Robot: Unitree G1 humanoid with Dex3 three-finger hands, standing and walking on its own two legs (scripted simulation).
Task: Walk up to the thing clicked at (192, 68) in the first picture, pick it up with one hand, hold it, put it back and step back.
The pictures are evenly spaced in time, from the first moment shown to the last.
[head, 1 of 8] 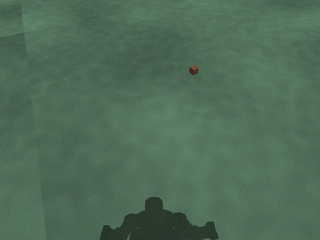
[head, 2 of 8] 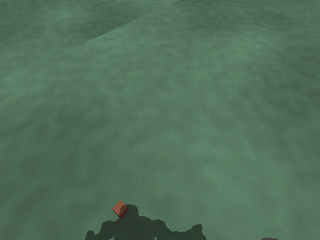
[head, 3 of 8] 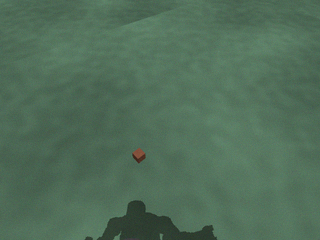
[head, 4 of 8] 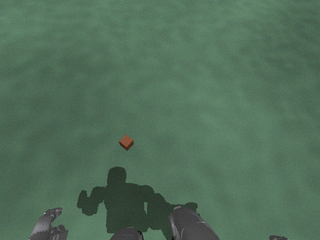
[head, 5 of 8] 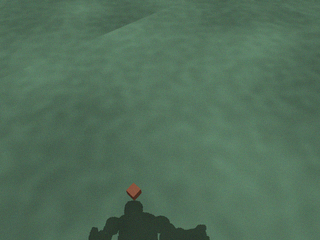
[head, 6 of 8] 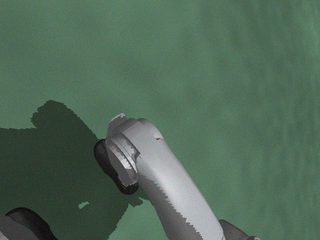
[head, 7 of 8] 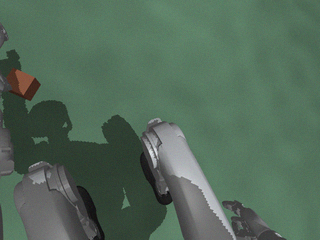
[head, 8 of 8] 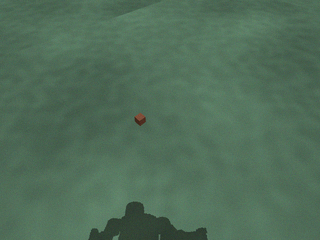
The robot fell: no
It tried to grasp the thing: yes
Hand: left
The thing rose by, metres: 0.67
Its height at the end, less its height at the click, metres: +0.00
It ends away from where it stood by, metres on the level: 0.01
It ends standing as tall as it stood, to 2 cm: yes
